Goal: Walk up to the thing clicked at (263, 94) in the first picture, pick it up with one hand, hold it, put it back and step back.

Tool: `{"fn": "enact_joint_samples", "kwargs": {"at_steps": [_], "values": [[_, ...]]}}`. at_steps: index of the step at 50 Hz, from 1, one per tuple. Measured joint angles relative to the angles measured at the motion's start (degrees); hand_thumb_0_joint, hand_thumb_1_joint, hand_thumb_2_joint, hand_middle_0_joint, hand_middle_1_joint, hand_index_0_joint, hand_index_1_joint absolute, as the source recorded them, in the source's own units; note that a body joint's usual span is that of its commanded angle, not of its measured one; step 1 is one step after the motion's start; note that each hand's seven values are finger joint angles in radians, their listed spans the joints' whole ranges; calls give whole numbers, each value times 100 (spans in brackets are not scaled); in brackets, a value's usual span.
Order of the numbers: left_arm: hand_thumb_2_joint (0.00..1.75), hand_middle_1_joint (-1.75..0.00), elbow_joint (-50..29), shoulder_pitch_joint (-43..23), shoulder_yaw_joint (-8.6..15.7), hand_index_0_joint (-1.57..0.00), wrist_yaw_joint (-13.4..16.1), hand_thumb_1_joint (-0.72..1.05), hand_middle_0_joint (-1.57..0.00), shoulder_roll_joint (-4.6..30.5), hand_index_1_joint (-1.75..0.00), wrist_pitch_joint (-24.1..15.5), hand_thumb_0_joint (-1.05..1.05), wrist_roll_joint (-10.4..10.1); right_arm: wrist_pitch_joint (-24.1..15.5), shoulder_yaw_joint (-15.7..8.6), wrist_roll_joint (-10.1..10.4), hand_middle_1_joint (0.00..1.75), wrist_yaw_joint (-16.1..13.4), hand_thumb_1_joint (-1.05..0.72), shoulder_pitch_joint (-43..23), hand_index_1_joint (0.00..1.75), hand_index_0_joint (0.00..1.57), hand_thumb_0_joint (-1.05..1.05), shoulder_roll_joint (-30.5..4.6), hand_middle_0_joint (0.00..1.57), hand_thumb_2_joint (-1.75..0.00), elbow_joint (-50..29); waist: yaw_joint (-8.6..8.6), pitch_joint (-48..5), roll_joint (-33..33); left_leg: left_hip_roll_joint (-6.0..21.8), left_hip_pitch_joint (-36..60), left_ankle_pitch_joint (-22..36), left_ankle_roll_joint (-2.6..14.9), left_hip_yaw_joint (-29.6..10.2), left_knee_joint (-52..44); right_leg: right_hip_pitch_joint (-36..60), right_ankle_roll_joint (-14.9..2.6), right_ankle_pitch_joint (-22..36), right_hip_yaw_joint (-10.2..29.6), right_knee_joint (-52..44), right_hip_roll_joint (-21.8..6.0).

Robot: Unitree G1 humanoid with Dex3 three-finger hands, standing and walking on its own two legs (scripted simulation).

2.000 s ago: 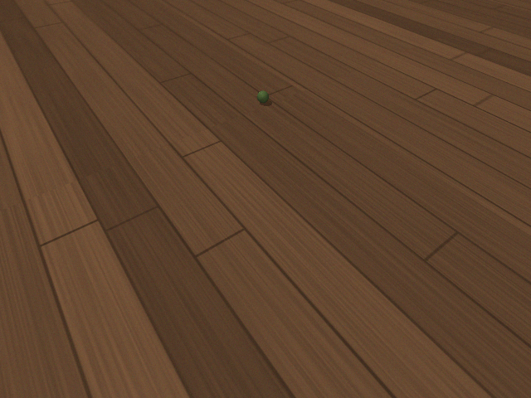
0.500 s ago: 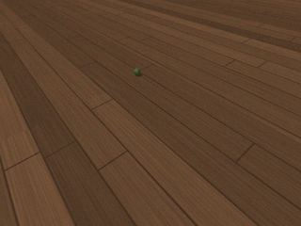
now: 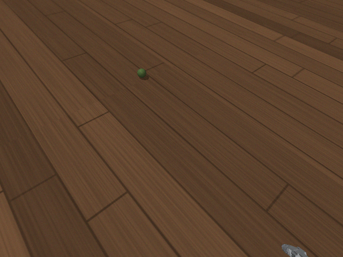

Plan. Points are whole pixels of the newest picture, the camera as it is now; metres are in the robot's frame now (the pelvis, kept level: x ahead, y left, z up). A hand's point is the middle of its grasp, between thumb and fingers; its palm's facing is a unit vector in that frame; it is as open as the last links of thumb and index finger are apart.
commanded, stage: walk up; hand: left
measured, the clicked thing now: (141, 73) +1.77 +0.26 -0.72
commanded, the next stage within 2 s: none
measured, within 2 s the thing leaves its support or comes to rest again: neither
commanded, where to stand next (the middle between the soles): +1.41 +0.02 m, yaw -1 degrees
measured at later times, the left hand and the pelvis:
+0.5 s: hand (106, 176) +0.37 +0.20 -0.11, palm faces +0.03 -0.92 -0.40, open 7.4 cm; pelvis +0.31 -0.07 +0.01, yaw -1 degrees
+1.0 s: hand (106, 122) +0.62 +0.25 -0.14, palm faces -0.02 -0.95 -0.33, open 7.4 cm; pelvis +0.58 -0.02 +0.01, yaw +1 degrees
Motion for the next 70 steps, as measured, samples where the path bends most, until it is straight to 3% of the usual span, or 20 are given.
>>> {"fn": "enact_joint_samples", "kwargs": {"at_steps": [4, 8, 14, 15, 17, 20, 23, 29, 33, 38, 40, 42, 44, 47, 50, 54, 60, 65, 67, 70], "values": [[89, -30, -252, -246, 50, -20, -108, 90, -20, 99, -30, -55, 1, -31, -25, 96, 94, 30, -72, -90, 508, 31, 21, 1, -13, 21, -89, 64, -145, -119, -53, -120, 878, -133, -55, 80, -656, -1087, 119, 628, 65, -342, -273], [89, -30, -422, -469, 133, -20, -246, 90, -20, 192, -30, -27, 1, 43, -21, 106, 82, 30, -64, -90, 895, 31, 21, 1, -118, 21, -89, 195, -194, -200, -52, -179, 1594, -444, -101, 163, -996, -1592, 274, 1058, -141, -1674, -588], [89, -30, -403, -708, 231, -20, -359, 90, -20, 173, -30, -31, 1, 102, -7, 61, 66, 30, -49, -90, 1202, 31, 21, 1, -362, 21, -89, 311, -341, -298, 193, -32, 2228, -1353, -361, 86, -692, -1303, 148, 2077, -479, -3051, -592], [89, -30, -399, -706, 252, -20, -351, 90, -20, 154, -30, -49, 1, 111, 14, 48, 66, 30, -61, -90, 1244, 31, 21, 1, -401, 21, -89, 345, -318, -353, 279, 68, 2240, -1596, -364, 59, -438, -1160, 174, 1830, -539, -3055, -513], [89, -30, -407, -758, 302, -20, -279, 90, -20, 2, -30, -115, 1, 141, 101, 17, 63, 30, -117, -90, 1143, 31, 21, 1, -449, 21, -89, 448, -197, -279, 601, 381, 1891, -1722, -132, -180, 810, -1109, 156, 1281, -717, -2595, -257], [89, -30, -493, -645, 231, -20, -196, 90, -20, -159, -30, -196, 1, 65, 156, 108, 78, 30, -164, -91, 935, 30, 20, 2, -369, 20, -89, 457, -24, -147, 553, -13, 857, -1460, 3, -559, 3020, -755, 90, 944, -738, -2529, -297], [89, -30, -435, -337, 127, -20, -115, 90, -20, -313, -30, -215, 1, 25, 153, 158, 149, 30, -142, -91, 669, 30, 20, 2, -363, 20, -89, 382, 113, -110, 588, -138, -69, -760, 120, -586, 3588, -106, 101, 1021, -754, -3218, -249], [89, -30, -216, 273, 100, -20, -53, 90, -20, -289, -30, -224, 1, 51, 183, 104, 91, 30, 13, -91, 292, 30, 20, 1, -346, 20, -89, 24, 224, -102, 627, 44, -1184, 187, -12, -837, 2420, 848, 55, 1029, -800, -4231, 25], [89, -30, -207, 477, 156, -20, -55, 90, -20, -195, -30, -234, 1, 111, 287, 57, 12, 30, 100, -91, 160, 30, 20, 1, -352, 20, -89, 29, 269, -106, 594, 162, -1335, 594, -131, -721, 1133, 1308, 106, 813, -906, -4543, 135], [89, -30, -238, 553, 216, -20, -37, 89, -20, -20, -30, -206, 1, 148, 309, 34, -15, 30, 173, -91, 17, 30, 20, 1, -306, 20, -89, 97, 365, -81, 482, 134, -891, 864, 20, -420, -13, 1759, 254, 204, -1007, -4417, 166], [89, -30, -221, 587, 233, -20, -6, 89, -20, 76, -30, -160, 1, 146, 279, 27, -30, 30, 162, -91, -12, 30, 20, 1, -228, 20, -89, 99, 376, -135, 318, -2, -618, 747, 102, -316, -150, 1857, 340, -181, -1010, -4150, 44], [89, -30, -181, 465, 246, -20, 69, 90, -20, 132, -30, -55, 1, 119, 178, 42, -115, 30, 127, -91, -110, 30, 20, 1, -95, 20, -89, 49, 371, -4, -38, -259, -502, 414, 158, -100, 106, 1557, 208, -400, -872, -3080, -336], [89, -30, -188, 357, 165, -20, 118, 90, -20, 4, -30, 10, 1, 67, 64, 43, -96, 30, 80, -91, -119, 30, 21, 1, -97, 20, -89, -112, 256, 72, 89, -218, -394, 96, 221, -115, 316, 867, 82, -402, -525, -1474, -162], [89, -30, -208, 222, 25, -20, 83, 90, -20, -29, -30, 1, 1, 46, 23, 88, 65, 30, -33, -90, 31, 30, 21, 1, -5, 21, -89, -199, 100, 62, 139, -206, 138, -7, 215, -94, -56, -82, 12, 41, -170, -241, -20], [89, -30, -337, 108, 30, -20, 11, 90, -20, 44, -30, -25, 1, -4, -11, 173, 125, 30, -95, -90, 299, 30, 21, 1, 64, 21, -89, -156, 11, 3, 5, -320, 716, -16, 220, -22, -586, -766, 85, 604, 83, -349, -185], [89, -30, -434, -66, 114, -20, -49, 90, -20, 130, -30, 26, 1, 23, -37, 194, 107, 30, -125, -90, 671, 31, 21, 1, 88, 21, -89, -50, -51, -19, -122, -440, 1343, -161, 214, 34, -997, -1351, 222, 1151, 177, -897, -394], [89, -30, -438, -365, 145, -20, -165, 90, -20, 65, -30, 146, 1, 97, -17, 129, 85, 30, -124, -90, 1004, 31, 21, 1, -31, 21, -89, 27, -168, 57, -74, -537, 1982, -480, 111, 112, -1343, -1435, 258, 1889, -258, -2609, -554], [89, -30, -432, -555, 149, -20, -176, 90, -20, -86, -30, 84, 1, 139, 87, 65, 51, 30, -161, -90, 1199, 31, 21, 1, -179, 21, -89, 17, -300, 40, 123, -470, 2144, -1243, -63, 89, -785, -825, 97, 1828, -527, -3418, -358], [89, -30, -437, -671, 157, -20, -121, 90, -20, -255, -30, -3, 1, 155, 163, 29, 50, 30, -200, -90, 1137, 30, 21, 1, -255, 21, -89, 74, -307, 134, 487, -121, 1878, -1524, 36, -9, 186, -702, 76, 1507, -717, -3216, -107], [89, -30, -607, -705, 126, -20, -61, 90, -20, -305, -30, -137, 1, 115, 218, 147, 72, 30, -223, -90, 1047, 30, 20, 1, -149, 20, -89, 113, -181, 210, 354, -352, 956, -1584, 145, -348, 2342, -491, 7, 1170, -696, -3019, -202]]}}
